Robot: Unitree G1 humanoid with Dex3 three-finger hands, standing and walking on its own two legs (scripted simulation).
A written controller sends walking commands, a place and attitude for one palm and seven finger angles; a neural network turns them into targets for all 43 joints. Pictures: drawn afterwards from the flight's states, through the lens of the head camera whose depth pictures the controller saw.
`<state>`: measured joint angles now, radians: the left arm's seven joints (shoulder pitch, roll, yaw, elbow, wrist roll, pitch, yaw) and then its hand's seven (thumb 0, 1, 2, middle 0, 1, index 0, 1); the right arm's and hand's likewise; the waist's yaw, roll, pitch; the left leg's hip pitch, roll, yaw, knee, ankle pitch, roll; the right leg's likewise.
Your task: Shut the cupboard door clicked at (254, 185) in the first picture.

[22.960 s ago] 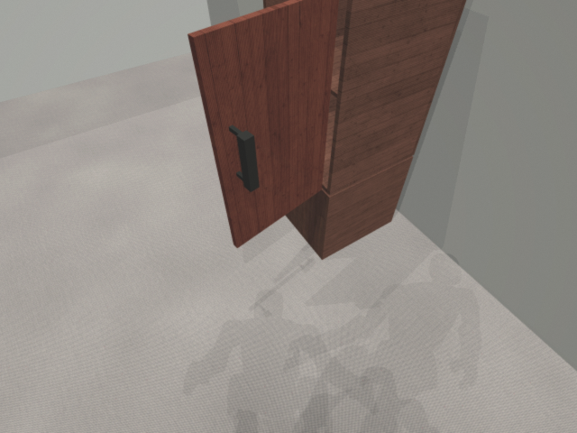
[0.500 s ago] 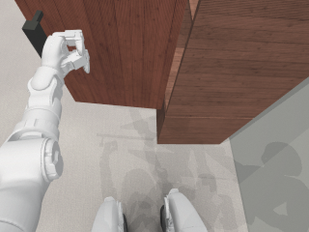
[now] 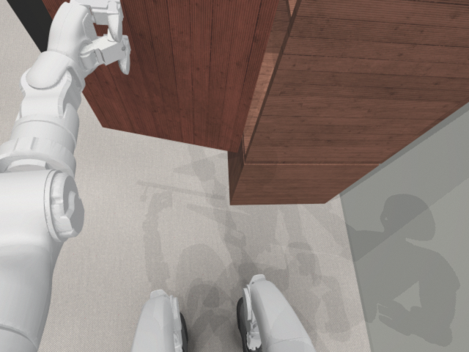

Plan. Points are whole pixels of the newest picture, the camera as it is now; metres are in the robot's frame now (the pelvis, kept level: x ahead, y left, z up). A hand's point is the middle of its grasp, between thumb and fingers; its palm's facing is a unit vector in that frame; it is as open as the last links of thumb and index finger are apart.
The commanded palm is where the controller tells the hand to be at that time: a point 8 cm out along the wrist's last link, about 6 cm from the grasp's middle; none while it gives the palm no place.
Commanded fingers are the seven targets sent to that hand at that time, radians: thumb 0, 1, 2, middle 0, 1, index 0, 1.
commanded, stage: push the door shut along its arc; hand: left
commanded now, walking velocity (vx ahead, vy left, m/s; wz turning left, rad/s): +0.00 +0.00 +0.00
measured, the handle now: (53, 27) +0.61 +0.20 +0.10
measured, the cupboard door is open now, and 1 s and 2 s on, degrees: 78 63 63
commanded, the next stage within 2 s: pull the fist back off the door in 0.28 s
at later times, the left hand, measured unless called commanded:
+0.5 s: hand (142, 17) +0.62 +0.07 +0.11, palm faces -0.10 -0.99 +0.11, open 3.4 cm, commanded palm +0.60 +0.08 +0.10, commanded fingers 0.00 0.90 0.90 -1.30 -1.50 -1.30 -1.50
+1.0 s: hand (145, 48) +0.56 +0.07 +0.11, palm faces +0.11 -0.99 -0.04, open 3.1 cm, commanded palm +0.51 +0.10 +0.10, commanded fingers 0.00 0.90 0.90 -1.30 -1.50 -1.30 -1.50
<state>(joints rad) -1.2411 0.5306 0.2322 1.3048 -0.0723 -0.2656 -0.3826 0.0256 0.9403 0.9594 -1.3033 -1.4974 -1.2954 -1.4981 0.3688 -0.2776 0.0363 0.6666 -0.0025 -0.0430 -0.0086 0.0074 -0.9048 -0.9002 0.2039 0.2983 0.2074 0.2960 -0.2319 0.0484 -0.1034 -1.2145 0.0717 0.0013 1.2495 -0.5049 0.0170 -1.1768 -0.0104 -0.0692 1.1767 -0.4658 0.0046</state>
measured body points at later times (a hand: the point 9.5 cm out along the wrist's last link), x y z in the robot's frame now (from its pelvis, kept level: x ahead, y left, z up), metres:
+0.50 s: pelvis +0.00 +0.00 -0.02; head +0.20 +0.02 +0.39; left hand +0.62 +0.13 +0.10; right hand -0.05 -0.25 -0.11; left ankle +0.03 +0.11 -0.63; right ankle +0.04 -0.13 -0.63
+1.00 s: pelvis +0.03 -0.02 +0.03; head +0.16 -0.02 +0.46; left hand +0.54 +0.12 +0.11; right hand +0.00 -0.28 -0.09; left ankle +0.03 +0.11 -0.63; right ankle +0.04 -0.13 -0.63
